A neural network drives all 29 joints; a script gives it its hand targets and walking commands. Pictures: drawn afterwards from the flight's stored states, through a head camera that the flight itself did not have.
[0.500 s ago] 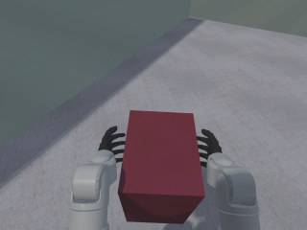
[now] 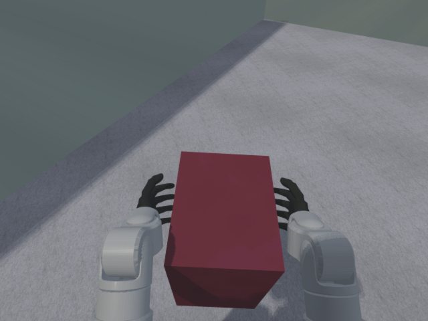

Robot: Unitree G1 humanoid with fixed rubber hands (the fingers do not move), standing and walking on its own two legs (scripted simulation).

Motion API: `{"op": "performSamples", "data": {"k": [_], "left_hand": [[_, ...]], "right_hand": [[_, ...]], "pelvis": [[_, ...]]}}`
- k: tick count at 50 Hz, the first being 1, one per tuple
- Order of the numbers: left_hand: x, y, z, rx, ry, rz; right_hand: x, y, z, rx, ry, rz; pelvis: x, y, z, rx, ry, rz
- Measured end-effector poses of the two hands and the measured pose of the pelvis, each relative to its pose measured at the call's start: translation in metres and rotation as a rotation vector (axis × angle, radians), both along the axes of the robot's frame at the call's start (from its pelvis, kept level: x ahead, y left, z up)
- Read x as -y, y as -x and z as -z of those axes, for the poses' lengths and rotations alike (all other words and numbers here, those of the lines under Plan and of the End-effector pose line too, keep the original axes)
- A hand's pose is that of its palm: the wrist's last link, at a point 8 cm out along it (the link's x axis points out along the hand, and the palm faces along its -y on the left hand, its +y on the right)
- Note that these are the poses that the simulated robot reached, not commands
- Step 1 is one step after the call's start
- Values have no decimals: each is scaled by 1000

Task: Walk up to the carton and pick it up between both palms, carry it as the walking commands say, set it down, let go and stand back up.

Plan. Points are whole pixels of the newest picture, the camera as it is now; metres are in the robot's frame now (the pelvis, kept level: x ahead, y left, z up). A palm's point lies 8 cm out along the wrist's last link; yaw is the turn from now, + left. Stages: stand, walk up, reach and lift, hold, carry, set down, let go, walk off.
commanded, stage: carry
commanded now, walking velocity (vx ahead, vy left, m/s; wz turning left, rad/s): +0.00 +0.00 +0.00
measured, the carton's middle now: (220, 235) +0.28 +0.01 +0.02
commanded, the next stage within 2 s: hold in 1.20 s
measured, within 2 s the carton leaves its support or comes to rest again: neither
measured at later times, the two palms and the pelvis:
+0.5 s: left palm (161, 208) +0.30 +0.11 +0.08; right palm (298, 211) +0.30 -0.14 +0.07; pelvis +0.00 -0.01 +0.00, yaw +0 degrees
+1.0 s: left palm (160, 207) +0.29 +0.11 +0.09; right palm (302, 210) +0.29 -0.14 +0.09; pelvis +0.01 -0.02 +0.00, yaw +0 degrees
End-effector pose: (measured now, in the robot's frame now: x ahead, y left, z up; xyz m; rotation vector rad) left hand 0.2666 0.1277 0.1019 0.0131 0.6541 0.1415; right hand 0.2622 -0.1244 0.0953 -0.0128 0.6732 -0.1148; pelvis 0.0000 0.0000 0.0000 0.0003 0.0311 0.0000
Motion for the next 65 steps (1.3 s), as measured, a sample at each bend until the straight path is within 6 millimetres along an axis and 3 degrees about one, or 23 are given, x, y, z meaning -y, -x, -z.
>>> {"op": "performSamples", "data": {"k": [16, 27, 46, 60, 61, 63, 65], "left_hand": [[10, -22, 21, -23, -6, -4], [15, -32, 24, 19, -6, 1], [15, -26, 14, 29, -9, 0], [16, -8, -5, 23, -7, 4], [15, -9, -1, 20, -20, 13], [16, -15, 27, -41, -21, 38], [19, -14, 54, -84, -38, 65]], "right_hand": [[10, -23, 20, -24, 5, 0], [14, -34, 23, 19, 3, 3], [15, -28, 14, 31, -5, 1], [16, -8, -3, 23, -9, 4], [17, -10, 0, 22, 4, -7], [17, -16, 28, -38, 16, -22], [20, -9, 55, -83, 46, -17]], "pelvis": [[10, -1, 0, -1, -6, -2], [14, -4, 0, -6, -6, 0], [15, -10, -1, -2, -7, -3], [15, -9, -2, -2, -7, -6], [15, -7, -4, 26, -8, -1], [15, -2, -5, 78, -7, 25], [15, 0, -6, 98, -2, 45]]}}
